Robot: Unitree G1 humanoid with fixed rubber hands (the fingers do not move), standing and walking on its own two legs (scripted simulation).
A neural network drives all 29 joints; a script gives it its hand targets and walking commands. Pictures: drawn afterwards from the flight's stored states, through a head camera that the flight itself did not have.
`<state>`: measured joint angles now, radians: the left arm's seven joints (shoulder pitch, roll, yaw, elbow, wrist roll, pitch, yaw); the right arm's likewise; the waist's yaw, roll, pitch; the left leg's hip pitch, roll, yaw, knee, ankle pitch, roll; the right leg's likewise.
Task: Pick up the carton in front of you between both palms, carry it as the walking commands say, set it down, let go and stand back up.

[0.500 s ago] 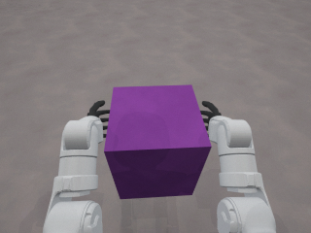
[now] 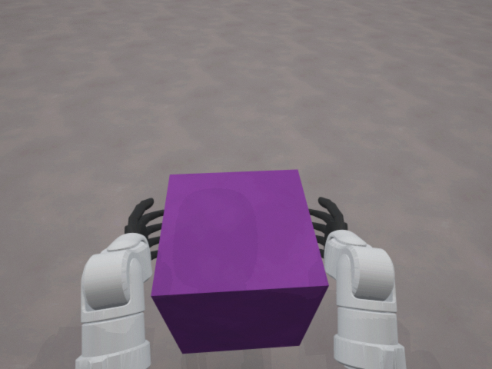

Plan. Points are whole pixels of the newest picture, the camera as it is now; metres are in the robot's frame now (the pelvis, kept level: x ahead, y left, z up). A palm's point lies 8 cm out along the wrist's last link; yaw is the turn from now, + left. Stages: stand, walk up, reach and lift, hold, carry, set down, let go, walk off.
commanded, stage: carry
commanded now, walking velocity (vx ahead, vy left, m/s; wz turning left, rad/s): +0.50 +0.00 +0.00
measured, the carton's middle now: (238, 264) +0.30 +0.00 +0.02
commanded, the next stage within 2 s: none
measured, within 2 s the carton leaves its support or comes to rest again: neither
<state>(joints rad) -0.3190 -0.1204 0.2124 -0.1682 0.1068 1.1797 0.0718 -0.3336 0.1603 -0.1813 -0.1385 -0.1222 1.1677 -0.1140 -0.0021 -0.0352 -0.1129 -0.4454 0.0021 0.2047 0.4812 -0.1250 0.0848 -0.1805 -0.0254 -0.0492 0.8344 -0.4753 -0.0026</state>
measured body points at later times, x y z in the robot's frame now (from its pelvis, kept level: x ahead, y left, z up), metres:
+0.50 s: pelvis +0.30 -0.04 +0.00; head +0.27 -0.06 +0.45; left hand +0.57 +0.11 +0.08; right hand +0.58 -0.19 +0.07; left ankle +0.12 +0.07 -0.66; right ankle +0.39 -0.13 -0.73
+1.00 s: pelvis +0.60 +0.01 +0.00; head +0.59 +0.02 +0.45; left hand +0.88 +0.16 +0.08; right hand +0.88 -0.15 +0.09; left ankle +0.66 +0.09 -0.73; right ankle +0.45 -0.12 -0.65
